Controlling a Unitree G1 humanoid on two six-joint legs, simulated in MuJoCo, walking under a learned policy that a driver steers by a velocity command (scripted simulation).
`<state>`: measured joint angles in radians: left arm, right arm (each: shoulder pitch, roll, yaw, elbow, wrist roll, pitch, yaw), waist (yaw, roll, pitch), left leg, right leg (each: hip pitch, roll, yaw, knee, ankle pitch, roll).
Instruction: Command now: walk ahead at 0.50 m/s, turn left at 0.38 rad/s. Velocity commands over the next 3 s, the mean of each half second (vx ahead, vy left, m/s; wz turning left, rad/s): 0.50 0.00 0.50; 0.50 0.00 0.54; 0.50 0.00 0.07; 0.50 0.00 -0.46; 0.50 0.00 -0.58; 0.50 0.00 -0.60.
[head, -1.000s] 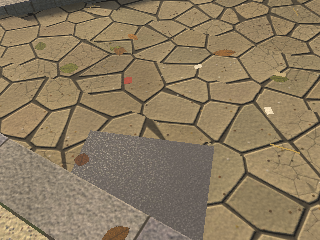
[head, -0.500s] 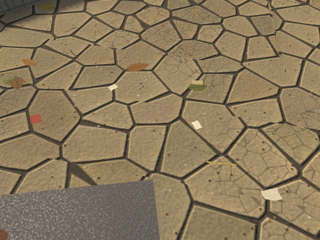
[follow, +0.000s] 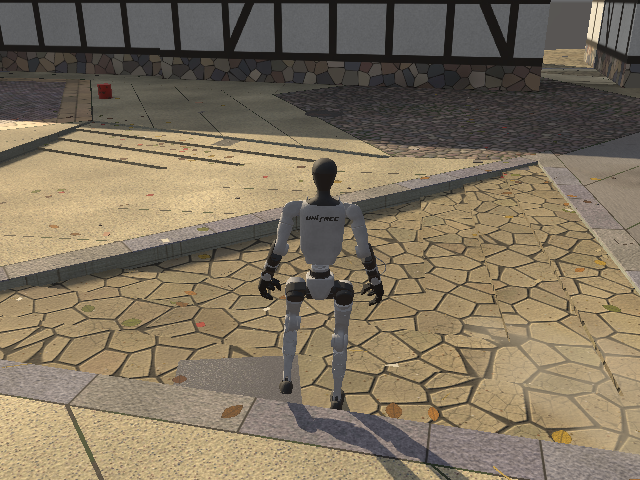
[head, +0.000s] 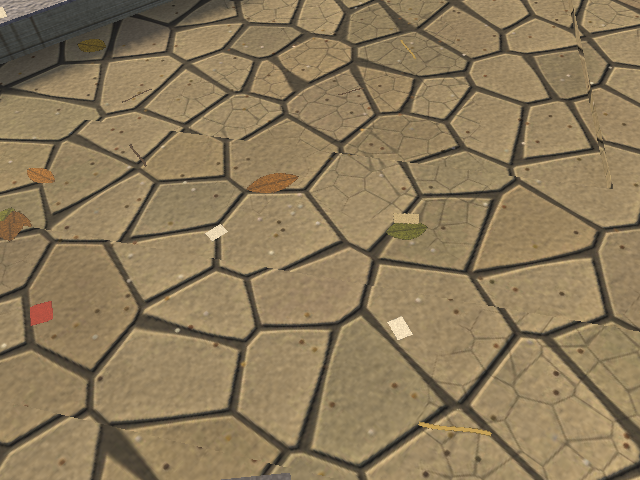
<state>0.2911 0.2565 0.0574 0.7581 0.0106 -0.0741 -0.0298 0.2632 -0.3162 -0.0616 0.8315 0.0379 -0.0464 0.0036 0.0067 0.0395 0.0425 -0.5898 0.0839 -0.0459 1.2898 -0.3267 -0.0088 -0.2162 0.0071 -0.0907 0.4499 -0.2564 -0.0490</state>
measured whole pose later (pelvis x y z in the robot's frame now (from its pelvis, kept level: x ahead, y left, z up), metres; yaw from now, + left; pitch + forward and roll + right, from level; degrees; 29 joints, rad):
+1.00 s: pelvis +0.58 +0.07 -0.04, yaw +34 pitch +1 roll -1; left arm 0.28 0.23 0.05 0.79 0.01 -0.11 -0.03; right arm 0.31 -0.28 -0.06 0.72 0.02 -0.02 -0.03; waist 0.01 0.05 0.00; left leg -0.59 -0.01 -0.10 1.31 -0.34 0.02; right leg -0.23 0.06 0.00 0.44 -0.24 -0.04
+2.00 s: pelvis +1.06 +0.34 -0.08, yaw +16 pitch +2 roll +1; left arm 0.18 0.29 0.07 0.70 -0.02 -0.04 -0.04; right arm 0.27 -0.29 -0.06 0.83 0.02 -0.10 -0.01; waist -0.02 -0.01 0.06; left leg -0.34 0.03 0.00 1.34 -0.52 -0.02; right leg -0.38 0.08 0.00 0.55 -0.21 -0.10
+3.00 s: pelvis +1.60 +0.35 -0.12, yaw -20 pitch +2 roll +2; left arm 0.15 0.31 0.08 0.63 -0.02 -0.03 -0.04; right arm 0.26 -0.32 -0.07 0.83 0.02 -0.07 0.01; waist -0.04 0.00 0.06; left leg -0.25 0.07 0.03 1.23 -0.57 -0.04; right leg -0.43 0.06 0.00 0.60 -0.23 -0.09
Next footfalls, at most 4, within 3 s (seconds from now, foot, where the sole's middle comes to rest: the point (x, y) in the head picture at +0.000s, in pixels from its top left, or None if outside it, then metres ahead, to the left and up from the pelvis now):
0.32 left None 0.35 0.12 -0.78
0.82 right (348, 394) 0.67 0.01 -0.81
1.32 left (197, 348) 0.79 0.37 -0.81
1.90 right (241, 237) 1.16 0.31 -0.85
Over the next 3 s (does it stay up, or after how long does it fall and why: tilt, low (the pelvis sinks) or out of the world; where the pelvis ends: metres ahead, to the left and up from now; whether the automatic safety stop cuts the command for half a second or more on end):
stays up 1.60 0.35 -0.12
